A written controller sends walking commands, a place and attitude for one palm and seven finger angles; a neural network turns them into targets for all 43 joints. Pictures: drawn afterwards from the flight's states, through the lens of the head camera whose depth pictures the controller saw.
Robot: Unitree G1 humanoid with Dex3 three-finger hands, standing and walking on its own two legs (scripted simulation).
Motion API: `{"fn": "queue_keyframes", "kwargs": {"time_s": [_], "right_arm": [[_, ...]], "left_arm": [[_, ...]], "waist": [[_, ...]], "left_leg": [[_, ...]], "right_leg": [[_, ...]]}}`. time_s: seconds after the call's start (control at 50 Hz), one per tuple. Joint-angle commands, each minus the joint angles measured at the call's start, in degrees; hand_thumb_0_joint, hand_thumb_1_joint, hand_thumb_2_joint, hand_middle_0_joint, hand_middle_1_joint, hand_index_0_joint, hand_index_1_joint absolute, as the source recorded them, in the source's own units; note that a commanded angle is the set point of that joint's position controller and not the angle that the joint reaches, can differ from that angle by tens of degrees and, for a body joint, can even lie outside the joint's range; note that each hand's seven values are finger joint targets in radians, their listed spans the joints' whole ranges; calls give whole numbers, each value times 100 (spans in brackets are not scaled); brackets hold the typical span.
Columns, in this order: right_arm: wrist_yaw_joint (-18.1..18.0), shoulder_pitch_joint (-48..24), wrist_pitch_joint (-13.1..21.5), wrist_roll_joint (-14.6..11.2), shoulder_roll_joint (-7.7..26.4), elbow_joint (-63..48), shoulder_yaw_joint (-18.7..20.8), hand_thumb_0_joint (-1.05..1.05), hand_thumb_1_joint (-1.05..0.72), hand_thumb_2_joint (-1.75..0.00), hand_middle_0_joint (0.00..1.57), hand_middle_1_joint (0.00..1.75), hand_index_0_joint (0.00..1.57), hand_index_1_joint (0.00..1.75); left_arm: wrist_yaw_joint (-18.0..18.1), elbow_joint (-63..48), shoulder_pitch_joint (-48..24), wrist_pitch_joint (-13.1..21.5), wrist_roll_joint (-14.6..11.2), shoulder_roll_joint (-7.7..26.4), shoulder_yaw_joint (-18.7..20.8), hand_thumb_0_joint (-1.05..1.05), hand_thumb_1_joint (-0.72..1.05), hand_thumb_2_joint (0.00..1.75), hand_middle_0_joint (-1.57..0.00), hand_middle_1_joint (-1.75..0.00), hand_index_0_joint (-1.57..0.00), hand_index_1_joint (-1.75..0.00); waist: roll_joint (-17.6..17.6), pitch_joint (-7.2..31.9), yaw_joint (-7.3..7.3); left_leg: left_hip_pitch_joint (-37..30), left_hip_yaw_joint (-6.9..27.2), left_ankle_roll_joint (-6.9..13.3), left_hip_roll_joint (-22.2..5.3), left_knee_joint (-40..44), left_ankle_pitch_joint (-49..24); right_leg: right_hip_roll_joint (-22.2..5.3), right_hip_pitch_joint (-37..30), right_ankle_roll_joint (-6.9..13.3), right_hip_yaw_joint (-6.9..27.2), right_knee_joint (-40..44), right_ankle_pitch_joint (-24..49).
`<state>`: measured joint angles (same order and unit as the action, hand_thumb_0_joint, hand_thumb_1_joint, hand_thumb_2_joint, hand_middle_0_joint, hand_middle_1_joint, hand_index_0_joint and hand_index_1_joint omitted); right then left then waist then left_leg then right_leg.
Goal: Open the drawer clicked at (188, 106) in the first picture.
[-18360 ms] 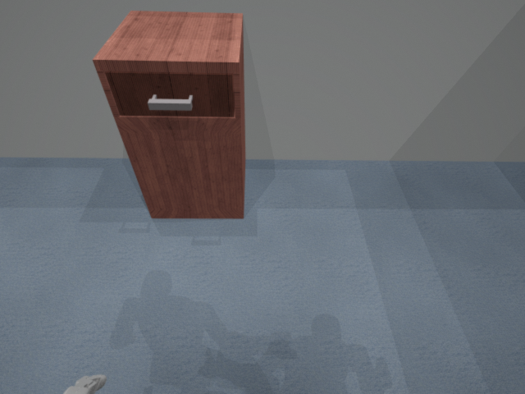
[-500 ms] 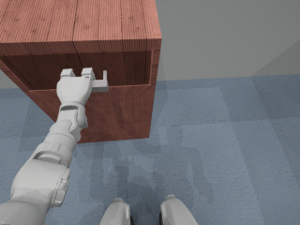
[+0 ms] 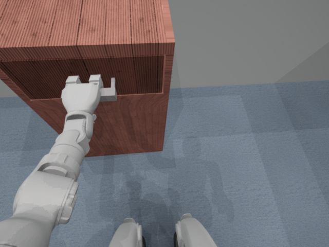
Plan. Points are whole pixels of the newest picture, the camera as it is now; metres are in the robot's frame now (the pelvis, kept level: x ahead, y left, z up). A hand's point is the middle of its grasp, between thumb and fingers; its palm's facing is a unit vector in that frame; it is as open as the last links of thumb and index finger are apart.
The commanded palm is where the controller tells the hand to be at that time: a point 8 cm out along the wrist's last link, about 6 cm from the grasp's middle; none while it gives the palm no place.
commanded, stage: close the thumb around the handle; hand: left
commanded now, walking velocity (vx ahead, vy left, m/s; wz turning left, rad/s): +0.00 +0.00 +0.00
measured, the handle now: (90, 88) +0.53 +0.17 -0.01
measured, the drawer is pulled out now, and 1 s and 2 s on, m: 0.00 0.06 0.19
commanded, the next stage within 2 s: pull the drawer open in 0.30 s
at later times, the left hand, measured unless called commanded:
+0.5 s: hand (89, 108) +0.48 +0.18 -0.03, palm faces -0.05 -0.01 -1.00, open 5.9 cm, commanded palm +0.45 +0.17 +0.02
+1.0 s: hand (87, 127) +0.42 +0.17 -0.03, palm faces -0.03 -0.05 -1.00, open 5.8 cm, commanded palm +0.38 +0.17 +0.02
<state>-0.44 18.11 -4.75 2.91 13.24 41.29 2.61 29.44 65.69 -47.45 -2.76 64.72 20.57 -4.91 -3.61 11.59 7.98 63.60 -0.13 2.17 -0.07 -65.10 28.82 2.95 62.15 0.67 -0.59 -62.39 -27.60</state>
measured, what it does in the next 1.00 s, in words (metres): stands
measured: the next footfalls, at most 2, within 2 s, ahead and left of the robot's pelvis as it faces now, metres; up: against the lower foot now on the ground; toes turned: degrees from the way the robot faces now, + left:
none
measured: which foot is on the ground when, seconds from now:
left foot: down 0.00-1.00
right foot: down 0.00-1.00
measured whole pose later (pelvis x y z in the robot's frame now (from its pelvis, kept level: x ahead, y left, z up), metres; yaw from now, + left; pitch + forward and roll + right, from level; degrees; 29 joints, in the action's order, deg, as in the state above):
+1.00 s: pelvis +0.03 +0.00 +0.02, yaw -1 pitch +23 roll -2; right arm 0.5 14.6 -7.2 2.4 12.0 39.3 3.9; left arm 32.9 49.9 -26.8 -2.9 65.7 14.6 -6.2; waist -2.7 12.6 3.6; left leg 53.2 -1.6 2.2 -0.5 -59.1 29.3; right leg 3.4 52.6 0.6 1.2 -56.9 -27.7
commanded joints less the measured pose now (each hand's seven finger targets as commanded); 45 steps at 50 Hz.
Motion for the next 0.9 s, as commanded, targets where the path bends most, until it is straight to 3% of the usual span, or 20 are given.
{"fn": "queue_keyframes", "kwargs": {"time_s": [0.0,0.08,0.18,0.2,0.24,0.28,0.38,0.42,0.46,0.52,0.56,0.62,0.68,0.7,0.74,0.78,0.8,0.82,0.88], "right_arm": [[-52,851,85,1,912,-238,339,0,-90,-90,20,30,20,30],[-45,859,72,2,915,-234,338,0,-90,-90,20,30,20,30],[-49,826,64,-11,904,-239,322,0,-90,-90,20,30,20,30],[-53,839,68,-17,902,-219,330,0,-90,-90,20,30,20,30],[-59,831,78,-11,907,-241,329,0,-90,-90,20,30,20,30],[-61,817,72,-15,907,-212,324,0,-90,-90,20,30,20,30],[-93,813,79,-22,937,-212,276,0,-90,-90,20,30,20,30],[-68,795,73,-22,922,-262,294,0,-90,-90,20,30,20,30],[-50,760,57,-33,897,-312,307,0,-90,-90,20,30,20,30],[-32,722,37,-26,885,-368,337,0,-90,-90,20,30,20,30],[-33,682,14,-42,859,-419,343,0,-90,-90,20,30,20,30],[-14,618,6,-50,824,-442,373,0,-90,-90,20,30,20,30],[-30,540,-36,-60,820,-474,374,0,-90,-90,20,30,20,30],[-23,524,-38,-72,800,-487,368,0,-90,-90,20,30,20,30],[-11,485,-38,-61,790,-463,398,0,-90,-90,20,30,20,30],[15,420,-70,-53,764,-494,417,0,-90,-90,20,30,20,30],[15,413,-80,-52,761,-469,424,0,-90,-90,20,30,20,30],[17,359,-89,-44,757,-497,422,0,-90,-90,20,30,20,30],[44,265,-116,-48,708,-553,428,0,-90,-90,20,30,20,30]], "left_arm": [[204,-1027,-2165,69,19,846,148,0,68,80,-38,-133,-38,-133],[212,-1121,-2195,49,-4,873,155,0,90,90,-40,-135,-40,-135],[187,-1011,-2001,7,-32,873,167,0,90,90,-40,-135,-40,-135],[180,-983,-2060,5,-29,843,132,0,90,90,-40,-135,-40,-135],[171,-1155,-2162,66,-34,924,177,0,90,90,-40,-135,-40,-135],[159,-960,-2041,22,-55,909,168,0,90,90,-40,-135,-40,-135],[133,-904,-2053,9,-47,1290,370,0,90,90,-40,-135,-40,-135],[103,-1002,-1807,26,-73,1146,355,0,90,90,-40,-135,-40,-135],[106,-1011,-1547,27,-84,861,193,0,90,90,-40,-135,-40,-135],[99,-1241,-1136,97,-134,880,354,0,90,90,-40,-135,-40,-135],[99,-1343,-720,123,-148,756,310,0,90,90,-40,-135,-40,-135],[129,-1547,-490,166,-161,478,157,0,90,90,-40,-135,-40,-135],[216,-1629,-2,153,-121,629,325,0,90,90,-40,-135,-40,-135],[235,-1680,10,147,-103,469,185,0,90,90,-40,-135,-40,-135],[329,-1929,2,191,-26,480,223,0,90,90,-40,-135,-40,-135],[405,-1974,249,139,-16,235,102,0,90,90,-40,-135,-40,-135],[438,-2042,286,126,3,341,191,0,90,90,-40,-135,-40,-135],[457,-2147,387,121,18,390,247,0,90,90,-40,-135,-40,-135],[523,-2314,779,40,29,107,90,0,90,90,-40,-135,-40,-135]], "waist": [[-116,2696,196],[-188,2769,176],[-62,2657,150],[41,2570,219],[-70,2747,182],[20,2607,214],[61,2534,176],[-79,2685,47],[-111,2628,18],[-36,2905,-136],[27,2826,-224],[53,2703,-240],[341,2550,-336],[342,2392,-309],[147,2501,-368],[215,2449,-363],[304,2454,-381],[175,2480,-438],[211,2445,-465]], "left_leg": [[-2264,170,9,11,559,-2429],[-2321,178,-4,13,567,-2489],[-2179,125,15,37,592,-2399],[-2146,124,29,26,594,-2371],[-2219,127,24,31,579,-2430],[-2118,95,37,40,581,-2329],[-1855,53,63,71,586,-2210],[-2070,67,27,71,629,-2383],[-2208,59,13,56,657,-2435],[-2413,56,0,35,670,-2738],[-2454,24,-11,23,732,-2779],[-2533,27,-20,8,800,-2894],[-2405,-40,4,28,858,-2846],[-2373,-39,0,39,897,-2792],[-2609,-14,-27,2,911,-3048],[-2729,-25,-30,-3,915,-3194],[-2704,-41,-25,4,924,-3154],[-2764,-15,-44,13,926,-3280],[-2920,-33,-42,-1,959,-3513]], "right_leg": [[53,-1101,159,-79,703,2038],[55,-1137,158,-85,698,2089],[58,-1279,146,-57,747,2160],[51,-1284,136,-49,773,2173],[43,-1313,138,-32,741,2225],[46,-1324,130,-33,783,2186],[28,-1480,117,25,773,2237],[35,-1515,149,-9,744,2295],[56,-1449,156,-33,772,2273],[60,-1676,163,-40,739,2522],[68,-1775,160,-43,780,2597],[69,-1807,169,-58,829,2683],[66,-2058,154,5,905,2869],[66,-2041,162,-5,941,2840],[61,-1971,178,-27,901,2890],[66,-1963,177,-40,952,2944],[60,-2079,177,-27,959,3012],[60,-2086,195,-22,935,3055],[57,-2157,181,-40,984,3217]]}}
